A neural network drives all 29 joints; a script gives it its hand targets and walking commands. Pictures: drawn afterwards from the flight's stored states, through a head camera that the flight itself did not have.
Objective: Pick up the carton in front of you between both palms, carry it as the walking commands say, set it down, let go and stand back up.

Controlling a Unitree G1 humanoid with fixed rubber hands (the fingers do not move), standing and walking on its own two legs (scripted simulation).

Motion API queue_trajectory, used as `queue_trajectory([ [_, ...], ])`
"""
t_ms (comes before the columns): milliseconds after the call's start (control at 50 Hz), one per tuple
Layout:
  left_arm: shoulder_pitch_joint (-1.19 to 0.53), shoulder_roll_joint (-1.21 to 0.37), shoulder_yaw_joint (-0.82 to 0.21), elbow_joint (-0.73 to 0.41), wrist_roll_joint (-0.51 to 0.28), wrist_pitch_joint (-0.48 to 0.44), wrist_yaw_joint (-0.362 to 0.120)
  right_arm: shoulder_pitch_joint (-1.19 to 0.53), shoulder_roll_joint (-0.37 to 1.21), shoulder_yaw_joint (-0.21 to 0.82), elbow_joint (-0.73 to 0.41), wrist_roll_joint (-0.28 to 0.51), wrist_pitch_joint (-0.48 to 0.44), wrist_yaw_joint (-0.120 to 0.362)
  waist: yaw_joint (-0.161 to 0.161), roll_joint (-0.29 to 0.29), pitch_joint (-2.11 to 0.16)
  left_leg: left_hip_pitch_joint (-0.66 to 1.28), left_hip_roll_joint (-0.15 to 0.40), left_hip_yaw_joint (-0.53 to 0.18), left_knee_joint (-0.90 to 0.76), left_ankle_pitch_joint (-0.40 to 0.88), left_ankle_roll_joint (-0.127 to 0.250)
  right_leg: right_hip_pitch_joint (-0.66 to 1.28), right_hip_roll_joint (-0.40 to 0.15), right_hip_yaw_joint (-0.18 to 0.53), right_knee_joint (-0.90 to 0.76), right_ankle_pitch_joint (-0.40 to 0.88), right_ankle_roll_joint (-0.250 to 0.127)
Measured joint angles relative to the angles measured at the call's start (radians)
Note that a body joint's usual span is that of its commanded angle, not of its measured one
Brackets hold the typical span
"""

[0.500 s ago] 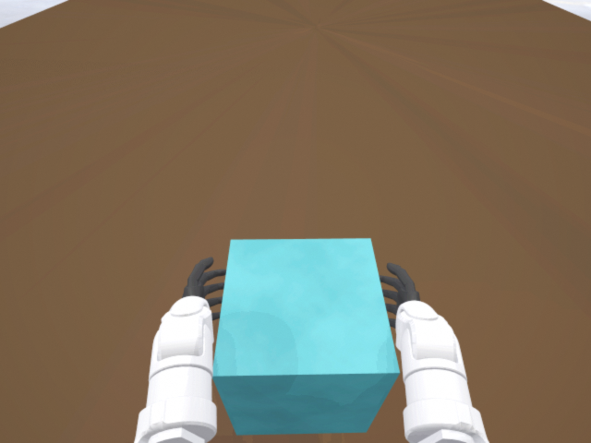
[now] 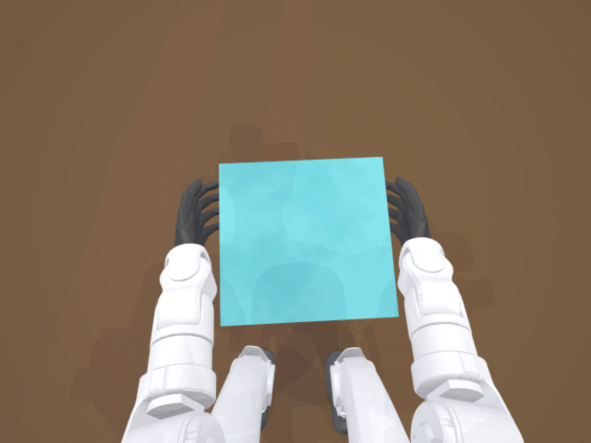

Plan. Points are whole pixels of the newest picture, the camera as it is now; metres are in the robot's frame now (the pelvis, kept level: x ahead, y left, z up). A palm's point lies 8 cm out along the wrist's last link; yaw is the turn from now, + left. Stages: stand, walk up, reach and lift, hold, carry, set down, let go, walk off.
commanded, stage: set down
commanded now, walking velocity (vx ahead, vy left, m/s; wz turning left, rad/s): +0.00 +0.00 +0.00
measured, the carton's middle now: (302, 249) +0.39 +0.01 -0.15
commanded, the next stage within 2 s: none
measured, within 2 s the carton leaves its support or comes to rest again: rests again in 1.80 s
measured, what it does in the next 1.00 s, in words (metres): lowers itself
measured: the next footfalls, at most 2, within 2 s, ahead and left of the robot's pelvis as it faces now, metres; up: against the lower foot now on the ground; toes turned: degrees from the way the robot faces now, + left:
none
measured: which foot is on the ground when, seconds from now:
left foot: down 0.00-1.00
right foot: down 0.00-1.00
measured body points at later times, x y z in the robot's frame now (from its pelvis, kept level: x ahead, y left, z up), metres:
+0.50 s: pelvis -0.01 +0.00 -0.13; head +0.24 -0.01 +0.25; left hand +0.42 +0.17 -0.22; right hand +0.45 -0.13 -0.23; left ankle +0.07 +0.12 -0.65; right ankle +0.07 -0.11 -0.65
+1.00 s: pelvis -0.04 +0.00 -0.25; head +0.27 -0.01 +0.07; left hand +0.44 +0.18 -0.38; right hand +0.48 -0.12 -0.39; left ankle +0.07 +0.12 -0.65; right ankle +0.07 -0.11 -0.65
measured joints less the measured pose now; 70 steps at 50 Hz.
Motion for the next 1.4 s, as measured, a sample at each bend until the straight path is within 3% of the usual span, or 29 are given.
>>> queue_trajectory([
  [100,-0.022,0.008,0.008,0.001,-0.032,0.02,0.007,-0.027,-0.006,0.005,0.006,0.033,0.024,-0.011,0.004,-0.005,-0.109,-0.173,-0.007,-0.002,0.125,-0.047,-0.006,-0.175,0.01,0.001,0.127,-0.047,0.0],
  [320,-0.112,0.034,0.064,0.098,-0.006,0.048,0.003,-0.119,-0.018,-0.027,0.105,0.008,0.054,-0.027,0.007,-0.008,-0.226,-0.431,-0.025,-0.008,0.329,-0.116,-0.018,-0.433,0.023,-0.002,0.334,-0.118,0.001],
  [680,-0.288,0.115,0.041,0.165,-0.105,0.011,0.048,-0.328,-0.129,0.066,0.212,0.108,0.018,-0.075,0.019,-0.004,-0.147,-0.805,-0.055,-0.009,0.676,-0.174,-0.042,-0.809,0.058,-0.005,0.678,-0.171,0.021],
  [960,-0.452,0.171,0.057,0.251,-0.128,0.007,0.072,-0.529,-0.205,0.093,0.343,0.134,0.012,-0.087,0.025,-0.004,-0.025,-0.994,-0.072,0.0,0.879,-0.186,-0.058,-0.999,0.079,-0.008,0.882,-0.181,0.037],
  [1160,-0.544,0.224,0.014,0.311,-0.196,-0.014,0.102,-0.651,-0.273,0.18,0.432,0.21,-0.013,-0.107,0.03,0.003,0.102,-1.085,-0.083,0.009,1.014,-0.201,-0.068,-1.092,0.086,-0.014,1.019,-0.196,0.045],
  [1280,-0.547,0.253,-0.047,0.31,-0.271,-0.025,0.124,-0.662,-0.299,0.252,0.431,0.289,-0.023,-0.128,0.026,0.005,0.17,-1.084,-0.088,0.011,1.085,-0.227,-0.073,-1.089,0.08,-0.026,1.091,-0.225,0.041],
  [1400,-0.545,0.257,-0.048,0.356,-0.271,-0.034,0.122,-0.665,-0.294,0.25,0.481,0.286,-0.032,-0.129,0.024,0.005,0.146,-1.093,-0.088,0.014,1.112,-0.242,-0.071,-1.098,0.079,-0.029,1.119,-0.241,0.038],
])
